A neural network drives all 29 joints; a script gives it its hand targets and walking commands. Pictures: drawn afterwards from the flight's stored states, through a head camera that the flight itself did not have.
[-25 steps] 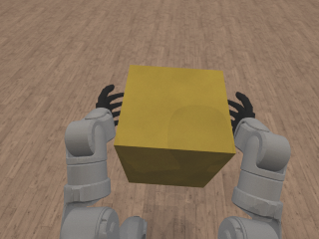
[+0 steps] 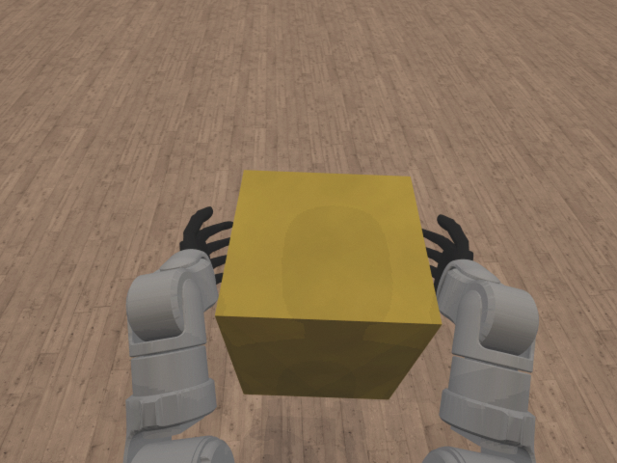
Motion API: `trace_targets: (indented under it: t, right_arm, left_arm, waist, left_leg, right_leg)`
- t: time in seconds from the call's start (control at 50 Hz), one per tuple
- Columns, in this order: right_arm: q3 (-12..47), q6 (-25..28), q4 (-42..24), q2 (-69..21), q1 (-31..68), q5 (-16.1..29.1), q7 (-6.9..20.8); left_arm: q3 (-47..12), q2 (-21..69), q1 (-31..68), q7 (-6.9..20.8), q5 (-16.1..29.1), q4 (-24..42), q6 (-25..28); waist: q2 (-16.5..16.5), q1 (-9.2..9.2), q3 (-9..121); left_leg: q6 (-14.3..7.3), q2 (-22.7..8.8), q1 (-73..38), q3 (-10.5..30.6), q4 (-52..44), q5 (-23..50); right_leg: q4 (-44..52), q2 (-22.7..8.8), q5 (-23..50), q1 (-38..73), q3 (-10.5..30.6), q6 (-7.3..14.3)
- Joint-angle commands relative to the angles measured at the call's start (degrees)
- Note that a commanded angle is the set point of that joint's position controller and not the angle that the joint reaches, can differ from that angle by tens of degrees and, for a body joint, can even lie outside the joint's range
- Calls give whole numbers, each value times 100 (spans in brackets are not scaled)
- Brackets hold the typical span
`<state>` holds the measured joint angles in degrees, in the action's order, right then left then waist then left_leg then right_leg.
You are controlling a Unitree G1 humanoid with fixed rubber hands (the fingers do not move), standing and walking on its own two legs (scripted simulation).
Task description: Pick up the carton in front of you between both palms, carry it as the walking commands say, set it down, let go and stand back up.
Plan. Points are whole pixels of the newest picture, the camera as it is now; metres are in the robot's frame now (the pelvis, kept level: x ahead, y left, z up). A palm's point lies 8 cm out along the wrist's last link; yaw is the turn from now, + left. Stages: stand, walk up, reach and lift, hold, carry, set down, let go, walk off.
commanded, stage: carry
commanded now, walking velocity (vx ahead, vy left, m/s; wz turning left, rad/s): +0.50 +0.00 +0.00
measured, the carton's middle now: (321, 292) +0.35 +0.00 +0.04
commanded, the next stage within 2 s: none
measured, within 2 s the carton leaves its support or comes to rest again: neither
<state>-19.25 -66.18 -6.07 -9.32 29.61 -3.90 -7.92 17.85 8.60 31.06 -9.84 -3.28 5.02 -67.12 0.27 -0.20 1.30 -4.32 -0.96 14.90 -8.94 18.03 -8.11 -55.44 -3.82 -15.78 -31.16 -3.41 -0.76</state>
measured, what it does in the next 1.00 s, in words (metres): walks ahead: right foot, then left foot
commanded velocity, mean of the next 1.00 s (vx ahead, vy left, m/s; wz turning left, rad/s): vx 0.46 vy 0.00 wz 0.00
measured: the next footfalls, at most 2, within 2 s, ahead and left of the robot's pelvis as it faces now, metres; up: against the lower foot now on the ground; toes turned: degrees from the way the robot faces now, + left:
right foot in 0.28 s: +0.37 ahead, -0.13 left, +0.00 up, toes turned -8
left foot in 0.78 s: +0.72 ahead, +0.10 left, +0.00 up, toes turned +13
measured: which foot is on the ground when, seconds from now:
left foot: down 0.00-0.30, up 0.32-0.76, down 0.78-1.00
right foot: up 0.00-0.26, down 0.28-0.80, up 0.82-1.00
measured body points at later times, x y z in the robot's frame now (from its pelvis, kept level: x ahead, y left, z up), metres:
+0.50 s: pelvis +0.34 -0.05 +0.00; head +0.32 -0.07 +0.45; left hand +0.57 +0.12 +0.08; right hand +0.60 -0.19 +0.07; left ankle +0.34 +0.10 -0.68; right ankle +0.33 -0.13 -0.75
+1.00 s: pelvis +0.65 +0.02 +0.00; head +0.64 +0.04 +0.45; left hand +0.90 +0.17 +0.07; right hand +0.89 -0.14 +0.08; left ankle +0.68 +0.09 -0.75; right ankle +0.64 -0.13 -0.67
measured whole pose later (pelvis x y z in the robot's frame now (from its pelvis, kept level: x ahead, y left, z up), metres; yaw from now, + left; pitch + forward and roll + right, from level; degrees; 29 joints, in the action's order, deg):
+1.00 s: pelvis +0.65 +0.02 +0.00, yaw +0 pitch +3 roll -1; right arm -3.0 -66.7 -27.5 -7.5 -2.3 -2.3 -7.2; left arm 2.0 7.4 -1.2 -7.5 -3.3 27.6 -68.0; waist 0.7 1.6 5.9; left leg -4.1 -2.2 14.6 -12.9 18.9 -8.1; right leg -58.7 -6.2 -13.8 -30.2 -4.7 0.2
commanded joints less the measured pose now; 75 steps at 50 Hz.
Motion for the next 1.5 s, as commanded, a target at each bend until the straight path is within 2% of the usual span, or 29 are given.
trace_targets:
  t: [0.0,0.18,0.24,0.26,0.28,0.3,0.36,0.4,0.48,0.68,0.74,0.76,0.78,0.8,0.82,0.86,0.88,0.94,1.08,1.14,1.2,1.22,1.24,1.26,1.28,1.3,1.4,1.44,1.48]
  right_arm:
    - [4015,83,-406,-4967,2450,1228,443]
    - [4762,48,-1892,-4815,188,1443,644]
    - [4845,-133,-2097,-4461,-426,1421,623]
    - [4901,-190,-2231,-4331,-420,1459,627]
    - [5033,-266,-2346,-4389,-492,1530,653]
    - [5141,-273,-2502,-4452,-392,1627,708]
    - [5366,-160,-2547,-4967,-215,1761,847]
    - [5425,-65,-2497,-5107,-433,1704,865]
    - [5303,-33,-2419,-4715,-954,1409,733]
    - [5069,-346,-2789,-3585,-1030,1400,488]
    - [4884,-381,-2633,-3326,-1114,1430,415]
    - [4813,-382,-2543,-3298,-1215,1416,397]
    - [4724,-365,-2532,-3259,-1172,1407,398]
    - [4761,-343,-2465,-3491,-1214,1438,426]
    - [4849,-328,-2557,-3745,-1171,1556,496]
    - [5053,-204,-2635,-4328,-1002,1636,654]
    - [5149,-140,-2663,-4541,-864,1676,717]
    - [5270,-20,-2607,-4647,-988,1716,859]
    - [5197,-49,-2878,-4045,-1277,1653,831]
    - [5054,-144,-2921,-3744,-1401,1502,697]
    - [4938,-278,-2912,-3470,-1297,1413,576]
    - [4919,-319,-2898,-3372,-1273,1404,540]
    - [4926,-369,-2871,-3297,-1293,1415,503]
    - [5014,-431,-2917,-3321,-1259,1490,487]
    - [5125,-460,-3016,-3414,-1182,1589,505]
    - [5230,-444,-3030,-3657,-1026,1630,546]
    - [5394,-199,-2714,-4432,-917,1569,795]
    - [5325,-126,-2494,-4262,-886,1437,864]
    - [5226,-50,-2264,-4011,-905,1348,911]
  left_arm:
    - [-4175,5341,2367,460,1149,267,170]
    - [-4984,5084,441,695,1576,2143,100]
    - [-4825,4698,-383,720,1488,2169,-75]
    - [-4735,4591,-750,736,1403,2153,-122]
    - [-4628,4538,-855,756,1305,2060,-130]
    - [-4641,4682,-1061,806,1329,2084,-126]
    - [-4810,5161,-717,979,1502,2431,-12]
    - [-4953,5190,-646,1045,1630,2558,61]
    - [-5002,4693,-1031,1080,1642,2575,60]
    - [-4799,3564,-1220,714,1472,2836,-216]
    - [-4780,3333,-1125,589,1457,2859,-276]
    - [-4775,3258,-1110,557,1449,2859,-298]
    - [-4809,3270,-1069,549,1493,2979,-321]
    - [-4901,3428,-1069,578,1527,3057,-321]
    - [-5015,3708,-968,633,1570,3011,-284]
    - [-5134,4338,-957,784,1567,2893,-177]
    - [-5145,4579,-961,842,1539,2816,-110]
    - [-5170,4816,-1221,909,1395,2631,46]
    - [-5209,4347,-1337,764,1392,2999,31]
    - [-5188,3979,-1263,713,1499,3138,-97]
    - [-5019,3645,-1325,666,1509,3076,-224]
    - [-4932,3546,-1342,651,1488,3054,-271]
    - [-4831,3432,-1312,646,1482,3027,-308]
    - [-4791,3489,-1362,649,1499,2909,-305]
    - [-4792,3674,-1602,676,1515,2815,-276]
    - [-4799,3917,-1559,727,1523,2802,-241]
    - [-4979,4505,-1224,1017,1518,2664,-31]
    - [-5033,4390,-1039,1090,1447,2543,51]
    - [-4995,4155,-1030,1138,1384,2296,110]
  waist:
    - [-816,92,2367]
    - [-1024,167,1531]
    - [-698,24,1940]
    - [-134,-130,2364]
    - [1448,-156,2825]
    - [1684,-132,2488]
    - [288,-57,1961]
    - [487,-20,1853]
    - [722,4,1342]
    - [832,-53,272]
    - [641,77,819]
    - [272,174,1291]
    - [-947,184,1826]
    - [-2009,142,2089]
    - [-1503,135,1978]
    - [-493,97,1873]
    - [-355,62,1765]
    - [-626,48,1551]
    - [-956,41,1132]
    - [-950,87,1034]
    - [-639,8,980]
    - [-513,0,1097]
    - [172,25,1456]
    - [966,-45,2013]
    - [1333,-81,2248]
    - [1161,-62,2203]
    - [497,41,1978]
    - [43,37,1776]
    - [-12,45,1738]
  left_leg:
    - [-386,-1426,-2643,1138,-562,1857]
    - [-141,-1135,-2719,365,-281,3042]
    - [261,-870,-1666,-199,1402,3388]
    - [404,-782,-606,-180,2649,1685]
    - [655,-86,1325,31,4339,-162]
    - [589,169,2309,537,5231,-1899]
    - [389,-617,2271,939,4925,-1262]
    - [432,-620,1836,700,4228,-815]
    - [578,-612,2103,344,3099,-183]
    - [367,-427,1830,-206,1229,717]
    - [234,80,26,-761,900,119]
    - [236,-36,-1191,-507,876,-210]
    - [-328,-1514,-2270,2025,234,-1426]
    - [-862,-2325,-2900,3993,-704,-1066]
    - [-882,-2358,-2681,3577,-614,-209]
    - [-532,-2045,-1871,2455,-508,179]
    - [-293,-1880,-1439,2029,-686,-86]
    - [-202,-1644,-1029,1252,-1040,-398]
    - [-102,-1277,-1127,-34,-558,2405]
    - [-10,-1222,-1208,-227,-202,2854]
    - [283,-1023,-984,-406,726,2346]
    - [483,-948,-666,-363,1073,1893]
    - [694,-724,46,-269,1756,419]
    - [802,-438,598,62,2230,-1341]
    - [773,-357,596,189,2471,-2461]
    - [708,-368,610,381,2327,-2722]
    - [625,-579,-439,349,358,-673]
    - [647,-835,-470,416,499,118]
    - [617,-857,-459,400,723,779]
  right_leg:
    - [739,-124,332,-668,-174,-149]
    - [2881,161,1525,-9,-738,79]
    - [3374,471,1402,2432,-1127,216]
    - [3367,-492,978,3692,19,369]
    - [3602,-2024,736,5119,2690,1241]
    - [4097,-2150,1423,5059,3223,1525]
    - [4068,-1668,2160,3805,1494,993]
    - [4402,-1392,1299,3205,855,730]
    - [4868,-1196,642,2965,357,825]
    - [4652,-1096,2031,3240,-338,627]
    - [2989,-857,3602,3010,-906,380]
    - [1754,-618,3228,2414,-1008,239]
    - [16,-117,1998,1021,-957,-48]
    - [-1245,589,-823,-202,-465,-108]
    - [-1985,222,-1021,-486,204,36]
    - [-1763,-321,-439,-449,405,223]
    - [-1252,-475,-127,-243,439,218]
    - [-473,-416,331,-124,60,133]
    - [1763,-74,1024,108,-587,-78]
    - [2316,83,1543,488,-725,-72]
    - [3513,160,2477,1547,-912,-59]
    - [3629,-100,2976,2260,-723,-72]
    - [3042,-993,5169,3279,56,113]
    - [2854,-1701,6170,4165,910,767]
    - [3289,-1879,5492,4055,1261,1091]
    - [3548,-1799,4782,3885,1247,1101]
    - [3578,-917,2169,2836,6,358]
    - [3157,-718,2716,2637,-191,324]
    - [2776,-681,3489,2611,-190,334]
